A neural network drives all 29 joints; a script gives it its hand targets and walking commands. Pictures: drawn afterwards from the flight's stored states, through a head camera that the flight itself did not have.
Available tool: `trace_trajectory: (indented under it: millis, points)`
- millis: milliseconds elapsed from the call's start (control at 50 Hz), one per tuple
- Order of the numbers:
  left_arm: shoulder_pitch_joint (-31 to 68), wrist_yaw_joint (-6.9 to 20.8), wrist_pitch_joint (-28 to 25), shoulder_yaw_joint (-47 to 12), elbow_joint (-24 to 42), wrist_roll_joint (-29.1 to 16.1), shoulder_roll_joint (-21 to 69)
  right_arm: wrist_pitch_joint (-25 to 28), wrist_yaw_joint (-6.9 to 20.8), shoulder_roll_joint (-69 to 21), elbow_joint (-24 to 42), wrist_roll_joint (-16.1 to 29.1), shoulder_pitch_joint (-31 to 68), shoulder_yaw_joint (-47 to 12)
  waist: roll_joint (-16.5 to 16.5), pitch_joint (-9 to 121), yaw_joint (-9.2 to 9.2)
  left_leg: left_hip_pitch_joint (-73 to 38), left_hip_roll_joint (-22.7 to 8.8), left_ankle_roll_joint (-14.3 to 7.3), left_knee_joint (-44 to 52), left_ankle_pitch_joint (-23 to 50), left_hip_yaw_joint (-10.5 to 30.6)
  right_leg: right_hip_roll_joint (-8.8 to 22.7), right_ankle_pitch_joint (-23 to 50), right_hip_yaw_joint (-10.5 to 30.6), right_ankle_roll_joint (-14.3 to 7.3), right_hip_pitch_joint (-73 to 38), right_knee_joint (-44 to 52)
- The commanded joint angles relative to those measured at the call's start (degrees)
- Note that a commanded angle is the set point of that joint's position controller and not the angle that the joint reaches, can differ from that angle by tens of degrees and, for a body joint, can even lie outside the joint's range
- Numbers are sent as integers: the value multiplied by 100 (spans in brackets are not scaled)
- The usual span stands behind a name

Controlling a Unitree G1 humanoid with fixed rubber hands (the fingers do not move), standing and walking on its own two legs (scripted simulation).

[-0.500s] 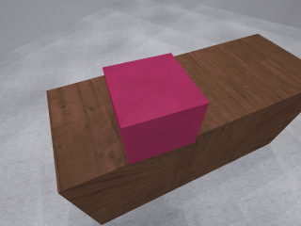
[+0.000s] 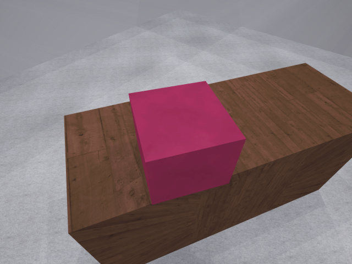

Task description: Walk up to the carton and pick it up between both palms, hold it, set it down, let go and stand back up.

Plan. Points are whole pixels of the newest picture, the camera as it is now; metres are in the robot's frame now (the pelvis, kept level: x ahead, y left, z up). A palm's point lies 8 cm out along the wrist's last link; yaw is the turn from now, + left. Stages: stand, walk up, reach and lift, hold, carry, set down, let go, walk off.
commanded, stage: walk up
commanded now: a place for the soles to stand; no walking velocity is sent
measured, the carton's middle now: (180, 139) +0.49 +0.00 -0.03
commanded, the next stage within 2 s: none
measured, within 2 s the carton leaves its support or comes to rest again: neither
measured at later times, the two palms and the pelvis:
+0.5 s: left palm out of the picture +0.04 +0.24 -0.13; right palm out of the picture +0.04 -0.28 -0.13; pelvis +0.00 -0.02 +0.00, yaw +4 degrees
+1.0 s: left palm out of the picture -0.01 +0.23 -0.15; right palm out of the picture +0.08 -0.30 -0.13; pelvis -0.01 -0.04 -0.02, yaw +13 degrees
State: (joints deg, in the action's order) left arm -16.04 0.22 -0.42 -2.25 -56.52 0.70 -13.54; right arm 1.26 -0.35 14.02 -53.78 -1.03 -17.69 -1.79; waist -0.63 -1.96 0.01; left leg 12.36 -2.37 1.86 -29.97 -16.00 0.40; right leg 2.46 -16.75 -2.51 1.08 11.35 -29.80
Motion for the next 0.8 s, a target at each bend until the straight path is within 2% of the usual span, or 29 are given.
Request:
trace_trajectory:
  millis: [0, 20, 60, 120, 160, 180, 200, 220, 260, 320, 340, 360, 380, 400, 420, 440, 460, 480, 500, 520, 540, 580, 620, 640, 700, 720, 740, 780]
  points:
    - [-109, -41, -64, 110, 212, 1, -638, 38, -51, 631, 142, 30, -124, 108, 172, 82, -2, -84, -294, -453, 515, 999, 381, 335, 849, 430, -350, 144, 558]
    - [-25, -60, -53, 113, 220, 3, -710, 33, -50, 646, 123, 37, -129, 100, 105, -54, -38, 98, -313, -449, 554, 1055, 383, 309, 883, 379, -341, 87, 540]
    - [-187, -63, -51, 129, 194, 21, -751, 27, -55, 689, 85, 4, -116, 92, -88, -61, 22, 55, -271, -436, 532, 1020, 356, 322, 932, 435, -361, 66, 556]
    - [-186, -74, -63, 129, 115, 3, -798, 26, -65, 727, 32, -8, -151, 86, 196, -131, -2, 46, -303, -437, 475, 1254, 359, 310, 1115, 384, -356, 67, 514]
    - [-272, -85, -71, 108, 100, -3, -770, 28, -65, 697, 10, 9, -112, 75, -30, -165, 2, 30, -277, -448, 463, 1309, 291, 358, 1259, 397, -345, 72, 525]
    - [77, -93, -1, 195, 153, 65, -1009, 61, -112, 703, 112, 2, -309, 115, 272, -207, -96, 135, -475, -493, 497, 1943, 673, 289, 1258, 159, -298, -43, 281]
    - [111, -96, 41, 190, 216, 118, -942, 80, -129, 838, 69, -16, -360, 145, 246, -170, -58, 210, -651, -583, 469, 2131, 881, 240, 1141, 77, -247, -77, 138]
    - [90, -90, 77, 170, 192, 163, -890, 85, -143, 935, 101, 6, -356, 180, -74, -227, -57, 303, -711, -659, 570, 1973, 1023, 227, 921, 68, -193, -29, 60]
    - [-29, -87, 94, 135, 194, 150, -824, 67, -183, 1017, 141, -10, -209, 227, -192, -370, 20, 215, -812, -801, 601, 1906, 1210, 238, 710, 93, -176, 208, 54]
    - [96, -80, 87, 149, 220, 134, -829, 48, -191, 987, 239, -14, -173, 250, -439, -48, -18, 196, -736, -731, 520, 1850, 1200, 222, 662, 79, -213, 23, 94]
    - [124, -86, 88, 147, 283, 140, -864, 51, -181, 938, 285, 0, -133, 239, -627, 3, -3, 398, -661, -717, 509, 1835, 1124, 259, 795, 68, -243, -173, 109]
    - [122, -84, 94, 162, 267, 129, -873, 51, -171, 903, 330, -3, -83, 244, -590, 111, -10, 496, -598, -657, 429, 1792, 1084, 281, 839, 74, -260, -410, 164]
    - [112, -79, 86, 188, 262, 136, -971, 41, -172, 854, 350, 0, -50, 235, -338, 218, 29, 408, -470, -586, 243, 1906, 950, 323, 1015, 97, -299, -502, 211]
    - [97, -75, 88, 224, 300, 125, -1017, 39, -172, 853, 382, -16, -56, 217, -410, 293, 22, 476, -390, -526, 105, 1901, 872, 374, 1103, 104, -345, -541, 240]
    - [122, -73, 96, 222, 254, 118, -1058, 17, -181, 790, 395, -22, 0, 222, -326, 253, 26, 359, -277, -468, -25, 1864, 734, 431, 1194, 144, -401, -432, 326]
    - [200, -75, 110, 229, 293, 94, -1131, 7, -187, 689, 436, -12, -117, 192, -47, 451, -40, 309, -207, -433, -180, 1846, 651, 501, 1144, 109, -471, -455, 330]
    - [259, -79, 141, 266, 348, 89, -1141, -15, -205, 734, 426, -20, -132, 192, 102, 349, 35, 481, -143, -386, -330, 1689, 623, 541, 966, 101, -535, -432, 433]
    - [312, -84, 171, 238, 383, 73, -1138, -28, -207, 677, 464, 4, -120, 191, 102, 320, -47, 474, -15, -370, -433, 1356, 499, 660, 775, 201, -611, -338, 586]
    - [349, -83, 205, 248, 426, 55, -1140, -46, -216, 683, 490, -17, -93, 198, 29, 222, -38, 535, 81, -352, -564, 1175, 399, 794, 562, 251, -670, -239, 676]
    - [414, -83, 240, 226, 438, 20, -1141, -63, -227, 624, 508, -17, -170, 187, 385, 146, -47, 526, 116, -319, -593, 904, 341, 858, 194, 266, -724, -43, 820]
    - [490, -85, 271, 235, 483, 14, -1187, -72, -236, 634, 526, -3, -178, 172, 491, -44, -58, 521, 156, -306, -609, 596, 321, 876, -222, 224, -738, 213, 975]
    - [633, -87, 322, 237, 508, 0, -1179, -58, -250, 686, 502, -14, -288, 201, 579, -249, -92, 627, 114, -330, -623, 792, 347, 826, -298, 44, -744, 320, 890]
    - [641, -68, 349, 249, 529, 0, -1198, -19, -268, 822, 533, -27, -282, 238, 335, -395, -94, 722, 80, -325, -628, 1154, 419, 798, -252, -135, -673, 418, 722]
    - [620, -49, 361, 265, 533, 22, -1182, -11, -271, 869, 560, -21, -346, 257, 421, -428, -88, 707, 41, -350, -628, 1184, 534, 757, -505, -196, -638, 502, 665]
    - [613, -24, 403, 226, 563, 52, -1065, -5, -274, 1070, 642, -9, -383, 326, -19, -354, -68, 1012, -182, -497, -286, 1172, 1191, 443, -710, -346, -489, 279, 137]
    - [579, -23, 416, 236, 590, 85, -1085, -9, -283, 1166, 684, 22, -353, 367, -227, -355, -57, 1197, -206, -585, -163, 855, 1411, 418, -963, -288, -472, 261, 26]
    - [496, -16, 427, 227, 600, 59, -1027, -30, -290, 1200, 735, 22, -252, 374, -249, -438, 13, 1349, -281, -664, -58, 481, 1677, 350, -1145, -197, -448, 317, 30]
    - [445, -17, 419, 241, 652, 106, -1074, -26, -281, 1262, 766, 36, -235, 381, -551, -502, 19, 1765, -431, -755, 270, 143, 2181, 250, -938, -129, -417, -3, -147]
